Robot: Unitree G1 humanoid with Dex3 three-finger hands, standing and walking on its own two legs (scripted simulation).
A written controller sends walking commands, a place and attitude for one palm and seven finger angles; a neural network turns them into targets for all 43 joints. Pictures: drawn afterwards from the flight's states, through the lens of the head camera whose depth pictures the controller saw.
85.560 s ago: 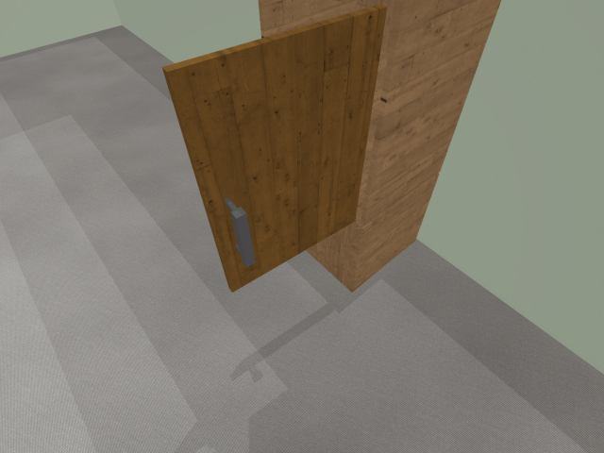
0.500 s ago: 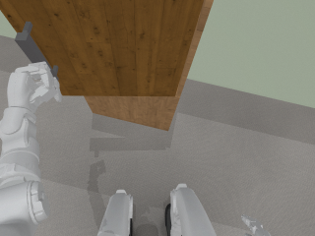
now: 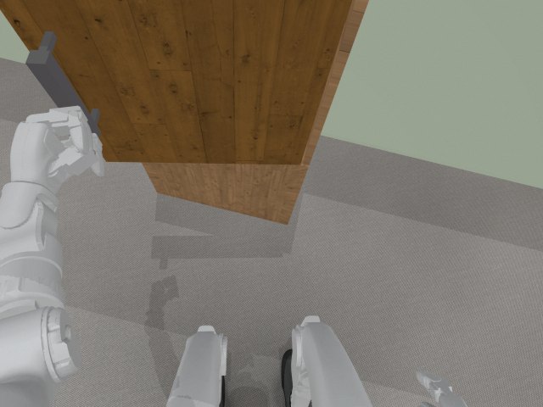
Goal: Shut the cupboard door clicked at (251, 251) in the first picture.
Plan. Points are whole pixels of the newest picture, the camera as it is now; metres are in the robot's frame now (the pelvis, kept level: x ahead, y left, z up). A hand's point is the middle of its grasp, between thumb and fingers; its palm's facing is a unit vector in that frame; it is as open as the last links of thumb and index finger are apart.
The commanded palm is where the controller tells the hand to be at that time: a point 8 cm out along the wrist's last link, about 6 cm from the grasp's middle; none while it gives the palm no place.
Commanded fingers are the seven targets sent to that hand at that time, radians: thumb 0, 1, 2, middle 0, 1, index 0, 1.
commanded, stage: push the door shut along its arc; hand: left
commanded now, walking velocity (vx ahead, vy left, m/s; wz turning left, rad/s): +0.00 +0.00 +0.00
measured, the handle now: (72, 92) +0.56 +0.29 +0.04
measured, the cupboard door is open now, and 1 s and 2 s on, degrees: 15 3 1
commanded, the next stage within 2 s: pull the fist back off the door in 1.18 s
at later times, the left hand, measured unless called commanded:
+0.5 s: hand (95, 114) +0.51 +0.24 +0.05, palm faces -0.13 -0.99 -0.03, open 3.1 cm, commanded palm +0.52 +0.27 +0.04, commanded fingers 0.00 0.90 0.90 -1.30 -1.50 -1.30 -1.50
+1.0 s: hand (128, 82) +0.58 +0.21 +0.05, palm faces -0.25 -0.97 -0.03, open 3.1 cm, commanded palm +0.59 +0.22 +0.04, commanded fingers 0.00 0.90 0.90 -1.30 -1.50 -1.30 -1.50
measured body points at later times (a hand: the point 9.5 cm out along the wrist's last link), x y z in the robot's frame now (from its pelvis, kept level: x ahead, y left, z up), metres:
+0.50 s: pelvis +0.00 +0.01 -0.01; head +0.17 +0.05 +0.40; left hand +0.51 +0.30 +0.05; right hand +0.03 -0.26 -0.12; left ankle +0.03 +0.12 -0.59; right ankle +0.07 -0.12 -0.59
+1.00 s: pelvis -0.01 +0.02 -0.03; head +0.20 +0.07 +0.36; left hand +0.58 +0.26 +0.05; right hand +0.00 -0.26 -0.11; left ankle +0.03 +0.12 -0.59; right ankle +0.07 -0.12 -0.59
